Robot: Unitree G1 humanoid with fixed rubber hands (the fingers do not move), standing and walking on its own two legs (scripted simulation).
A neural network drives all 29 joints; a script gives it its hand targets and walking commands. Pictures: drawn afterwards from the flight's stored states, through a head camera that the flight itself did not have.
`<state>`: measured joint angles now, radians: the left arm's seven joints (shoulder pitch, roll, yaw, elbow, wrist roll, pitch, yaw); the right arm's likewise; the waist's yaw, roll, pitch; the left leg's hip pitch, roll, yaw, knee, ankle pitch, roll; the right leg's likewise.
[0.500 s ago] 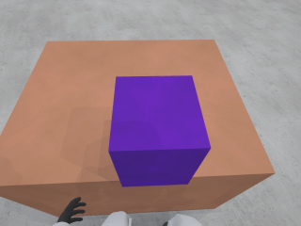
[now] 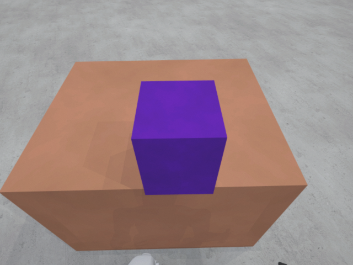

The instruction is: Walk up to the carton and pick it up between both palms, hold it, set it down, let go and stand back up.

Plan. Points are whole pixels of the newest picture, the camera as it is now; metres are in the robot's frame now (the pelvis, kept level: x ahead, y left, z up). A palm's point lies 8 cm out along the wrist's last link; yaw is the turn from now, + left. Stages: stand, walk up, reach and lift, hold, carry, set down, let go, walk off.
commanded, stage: walk up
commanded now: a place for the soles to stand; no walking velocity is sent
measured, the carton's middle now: (178, 139) +0.44 +0.02 +0.02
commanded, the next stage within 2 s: reach and lift in 1.68 s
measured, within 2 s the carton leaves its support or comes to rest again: neither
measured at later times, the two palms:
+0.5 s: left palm out of the picture +0.04 +0.24 -0.12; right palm out of the picture +0.05 -0.24 -0.12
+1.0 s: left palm out of the picture +0.06 +0.27 -0.12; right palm out of the picture +0.08 -0.23 -0.12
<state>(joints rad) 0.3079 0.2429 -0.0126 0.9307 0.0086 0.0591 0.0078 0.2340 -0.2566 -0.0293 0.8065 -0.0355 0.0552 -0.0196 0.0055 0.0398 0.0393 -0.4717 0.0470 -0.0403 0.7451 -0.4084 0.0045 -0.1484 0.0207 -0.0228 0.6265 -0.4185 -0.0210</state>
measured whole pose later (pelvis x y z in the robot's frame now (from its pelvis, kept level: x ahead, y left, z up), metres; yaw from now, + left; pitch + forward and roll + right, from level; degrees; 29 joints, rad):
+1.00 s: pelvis +0.03 +0.01 +0.00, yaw +0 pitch -4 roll -1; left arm 0.32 0.24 -0.02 0.93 0.02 -0.01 0.02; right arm 0.27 -0.23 0.02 0.92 -0.04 0.00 0.00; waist 0.00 0.01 0.05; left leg -0.23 0.00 0.03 0.65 -0.35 0.02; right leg -0.08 0.00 -0.02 0.58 -0.43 0.00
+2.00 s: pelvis -0.01 +0.00 -0.02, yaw -2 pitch -1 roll -2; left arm 0.02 0.27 0.10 0.39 0.10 0.55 -0.07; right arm -0.11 -0.27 0.00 0.88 0.08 -0.04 0.05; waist 0.00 -0.01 0.12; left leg -0.45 0.06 0.03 0.85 -0.39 -0.02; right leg -0.34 0.04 -0.03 0.81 -0.46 -0.02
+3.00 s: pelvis +0.02 +0.02 +0.02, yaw -3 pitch -3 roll -1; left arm 0.15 0.20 0.00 0.51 -0.04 -0.02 0.03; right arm 0.14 -0.12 -0.03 0.68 0.07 -0.25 0.02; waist 0.04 -0.02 0.02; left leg -0.13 0.01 0.08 0.40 -0.21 0.02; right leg -0.03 0.00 0.02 0.33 -0.25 0.01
